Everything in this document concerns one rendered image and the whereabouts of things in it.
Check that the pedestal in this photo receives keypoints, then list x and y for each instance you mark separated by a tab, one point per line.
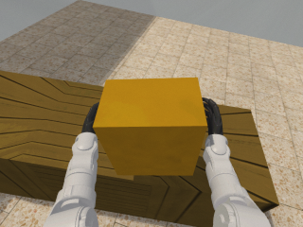
40	119

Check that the carton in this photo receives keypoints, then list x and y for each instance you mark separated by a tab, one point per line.
151	127

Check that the left robot forearm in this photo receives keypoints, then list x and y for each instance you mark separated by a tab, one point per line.
81	176

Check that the right robot hand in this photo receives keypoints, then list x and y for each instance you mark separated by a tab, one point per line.
213	119

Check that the left robot hand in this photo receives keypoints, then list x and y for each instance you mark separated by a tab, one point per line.
90	119

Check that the right robot forearm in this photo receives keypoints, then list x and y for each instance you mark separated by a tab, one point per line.
222	178

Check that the left robot upper arm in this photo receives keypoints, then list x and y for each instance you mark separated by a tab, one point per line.
82	216

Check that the right robot upper arm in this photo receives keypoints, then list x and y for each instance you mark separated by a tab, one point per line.
230	214

